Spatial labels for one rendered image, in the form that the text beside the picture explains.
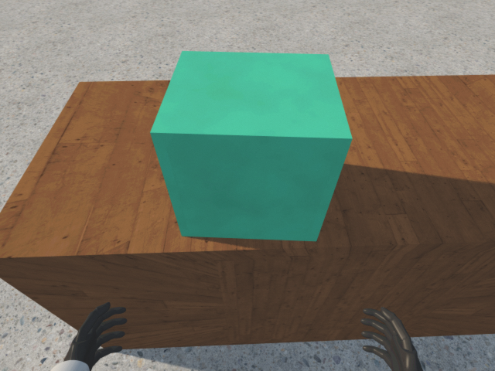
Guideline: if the right robot hand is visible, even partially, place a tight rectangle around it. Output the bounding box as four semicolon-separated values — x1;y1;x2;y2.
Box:
360;307;423;371

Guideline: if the carton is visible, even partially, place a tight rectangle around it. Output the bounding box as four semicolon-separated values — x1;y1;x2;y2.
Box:
150;51;352;241

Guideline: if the left robot hand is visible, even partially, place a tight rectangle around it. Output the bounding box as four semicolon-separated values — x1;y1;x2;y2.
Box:
64;302;127;371

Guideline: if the pedestal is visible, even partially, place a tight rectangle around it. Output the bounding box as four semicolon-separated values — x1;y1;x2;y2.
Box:
0;74;495;349

